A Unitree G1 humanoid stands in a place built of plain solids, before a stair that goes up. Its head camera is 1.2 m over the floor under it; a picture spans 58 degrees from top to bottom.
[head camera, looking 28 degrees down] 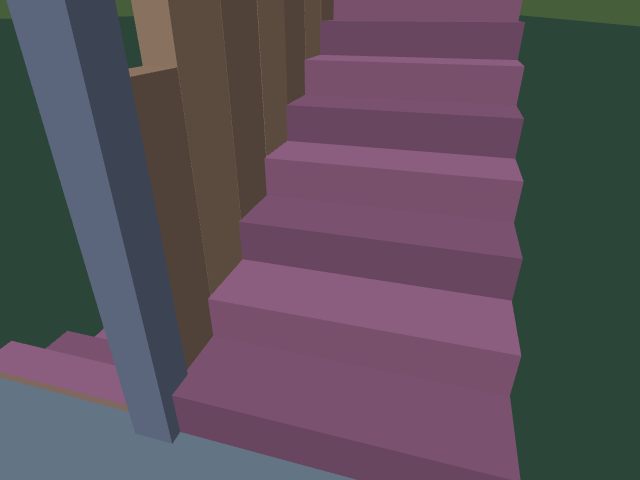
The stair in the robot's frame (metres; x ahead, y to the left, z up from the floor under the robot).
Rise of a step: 0.16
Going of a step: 0.28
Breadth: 1.00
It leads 16 degrees to the right of straight ahead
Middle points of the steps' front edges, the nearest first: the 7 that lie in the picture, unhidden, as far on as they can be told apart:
0.81 -0.02 0.17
1.07 -0.10 0.33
1.34 -0.17 0.49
1.61 -0.25 0.66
1.88 -0.33 0.82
2.14 -0.40 0.98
2.41 -0.48 1.15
